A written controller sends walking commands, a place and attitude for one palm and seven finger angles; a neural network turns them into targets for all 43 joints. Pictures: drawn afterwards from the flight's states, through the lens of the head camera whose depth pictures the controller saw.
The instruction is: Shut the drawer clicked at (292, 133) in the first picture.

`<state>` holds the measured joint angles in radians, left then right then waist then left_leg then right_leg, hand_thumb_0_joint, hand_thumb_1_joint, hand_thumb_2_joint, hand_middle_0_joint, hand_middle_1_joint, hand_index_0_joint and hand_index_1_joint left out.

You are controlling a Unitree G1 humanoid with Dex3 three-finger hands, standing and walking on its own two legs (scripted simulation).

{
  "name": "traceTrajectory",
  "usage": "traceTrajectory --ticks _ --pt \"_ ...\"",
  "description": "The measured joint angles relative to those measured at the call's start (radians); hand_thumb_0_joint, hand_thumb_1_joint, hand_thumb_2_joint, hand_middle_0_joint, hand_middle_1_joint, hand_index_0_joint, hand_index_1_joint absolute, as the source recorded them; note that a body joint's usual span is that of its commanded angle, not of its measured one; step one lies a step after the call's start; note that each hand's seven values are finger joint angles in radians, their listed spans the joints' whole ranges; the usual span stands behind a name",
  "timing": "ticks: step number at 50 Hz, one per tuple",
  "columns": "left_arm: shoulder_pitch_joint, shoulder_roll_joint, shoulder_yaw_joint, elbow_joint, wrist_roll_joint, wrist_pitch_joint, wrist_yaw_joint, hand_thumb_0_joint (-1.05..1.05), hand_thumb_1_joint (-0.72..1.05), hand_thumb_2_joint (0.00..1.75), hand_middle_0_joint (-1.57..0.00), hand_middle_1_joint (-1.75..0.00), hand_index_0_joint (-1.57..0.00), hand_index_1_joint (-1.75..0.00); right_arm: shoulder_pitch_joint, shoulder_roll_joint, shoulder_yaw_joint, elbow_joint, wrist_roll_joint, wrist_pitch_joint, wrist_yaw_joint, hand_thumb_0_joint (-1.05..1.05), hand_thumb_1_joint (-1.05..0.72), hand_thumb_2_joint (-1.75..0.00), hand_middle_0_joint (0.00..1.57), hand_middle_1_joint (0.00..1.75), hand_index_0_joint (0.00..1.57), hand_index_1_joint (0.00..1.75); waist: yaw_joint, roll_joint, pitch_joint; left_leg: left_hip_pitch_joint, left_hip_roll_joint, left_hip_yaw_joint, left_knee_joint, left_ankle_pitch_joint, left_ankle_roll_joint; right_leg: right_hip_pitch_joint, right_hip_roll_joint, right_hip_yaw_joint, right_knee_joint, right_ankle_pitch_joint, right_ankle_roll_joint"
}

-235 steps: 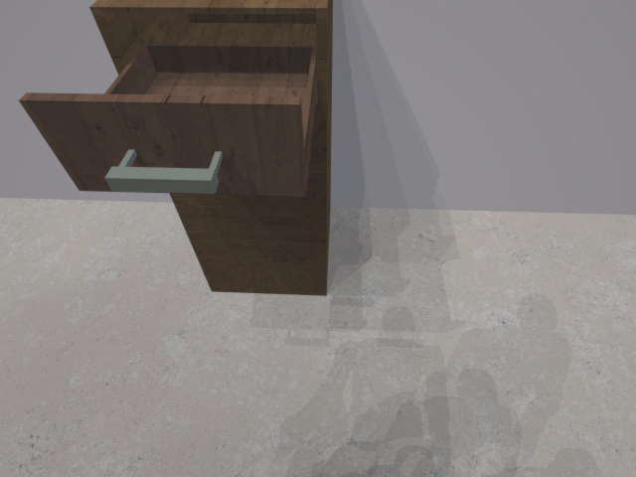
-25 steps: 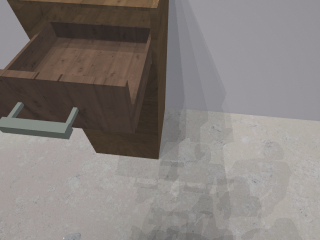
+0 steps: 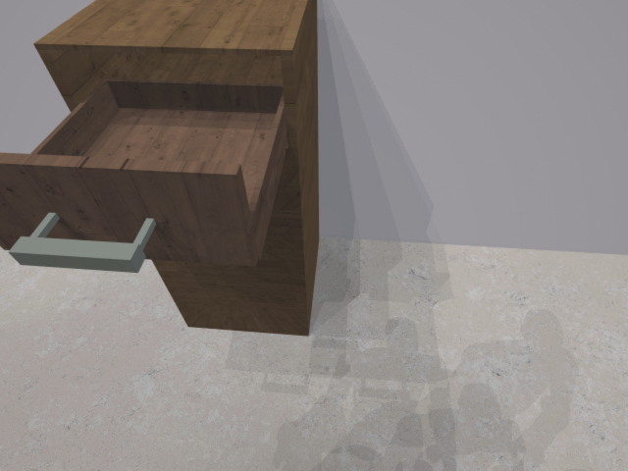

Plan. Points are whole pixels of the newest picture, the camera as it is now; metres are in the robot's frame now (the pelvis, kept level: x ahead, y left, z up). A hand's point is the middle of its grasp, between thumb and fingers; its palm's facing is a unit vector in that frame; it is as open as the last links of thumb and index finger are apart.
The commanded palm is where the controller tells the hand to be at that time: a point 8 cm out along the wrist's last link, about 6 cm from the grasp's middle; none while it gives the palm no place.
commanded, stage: come to a stop and stand still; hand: left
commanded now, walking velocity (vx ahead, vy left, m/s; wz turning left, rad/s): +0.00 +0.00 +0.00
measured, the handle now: (88, 239) +0.35 +0.31 +0.12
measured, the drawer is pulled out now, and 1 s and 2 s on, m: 0.30 0.30 0.30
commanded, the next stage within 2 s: look again from close up in 0.36 s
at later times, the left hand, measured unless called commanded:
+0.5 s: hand out of the picture +0.03 +0.18 -0.17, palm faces +0.02 -0.98 -0.21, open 7.4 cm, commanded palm none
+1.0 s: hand out of the picture +0.04 +0.18 -0.17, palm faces +0.02 -0.98 -0.22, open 7.4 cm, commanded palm none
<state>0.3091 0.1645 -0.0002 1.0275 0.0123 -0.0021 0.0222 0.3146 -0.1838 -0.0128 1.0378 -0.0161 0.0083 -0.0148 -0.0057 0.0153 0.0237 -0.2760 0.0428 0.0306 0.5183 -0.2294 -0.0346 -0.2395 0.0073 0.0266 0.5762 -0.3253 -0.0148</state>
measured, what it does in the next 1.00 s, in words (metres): stands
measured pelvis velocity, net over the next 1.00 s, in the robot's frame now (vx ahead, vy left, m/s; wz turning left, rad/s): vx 0.03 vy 0.00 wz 0.00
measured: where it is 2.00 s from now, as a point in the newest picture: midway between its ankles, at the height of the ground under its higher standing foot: outside the picture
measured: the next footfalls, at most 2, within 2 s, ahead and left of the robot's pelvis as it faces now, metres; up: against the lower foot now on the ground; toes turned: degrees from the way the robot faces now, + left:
none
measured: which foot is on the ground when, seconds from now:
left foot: down 0.00-1.00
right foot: down 0.00-1.00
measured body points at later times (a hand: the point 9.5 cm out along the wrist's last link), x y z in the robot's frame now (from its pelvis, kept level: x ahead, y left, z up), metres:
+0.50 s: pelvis +0.02 +0.00 +0.00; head +0.03 -0.01 +0.45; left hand +0.03 +0.23 -0.15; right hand +0.03 -0.22 -0.16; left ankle +0.03 +0.15 -0.73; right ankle -0.01 -0.11 -0.73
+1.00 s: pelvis +0.03 +0.00 +0.01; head +0.04 -0.01 +0.46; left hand +0.04 +0.23 -0.15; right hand +0.05 -0.24 -0.15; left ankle +0.03 +0.15 -0.73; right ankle -0.01 -0.11 -0.73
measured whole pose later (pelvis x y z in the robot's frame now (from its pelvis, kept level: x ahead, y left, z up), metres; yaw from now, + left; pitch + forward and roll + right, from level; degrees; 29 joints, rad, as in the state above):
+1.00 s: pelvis +0.03 +0.00 +0.01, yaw +0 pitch -1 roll +1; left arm 0.27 0.18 0.00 1.10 0.01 -0.03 0.02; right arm 0.23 -0.18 0.00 1.13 -0.01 -0.02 -0.03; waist 0.01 0.00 0.03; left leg -0.19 0.05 0.03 0.44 -0.24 -0.05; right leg -0.14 0.01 0.03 0.48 -0.32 -0.02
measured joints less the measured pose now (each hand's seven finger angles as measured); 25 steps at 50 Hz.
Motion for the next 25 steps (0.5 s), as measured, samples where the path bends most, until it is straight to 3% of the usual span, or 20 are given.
traceTrajectory --ticks 25 --pt "-0.035 -0.003 0.0 0.065 -0.001 -0.02 0.004 0.01 0.91 0.9 -0.2 -0.3 -0.2 -0.3 -0.058 0.022 0.011 0.071 0.007 -0.025 -0.013 0.0 -0.92 -0.9 0.2 0.3 0.2 0.3 0.009 -0.014 -0.002 0.062 0.002 0.008 -0.052 -0.004 -0.004 0.063 0.002 0.006 -0.062 0.004 0.001"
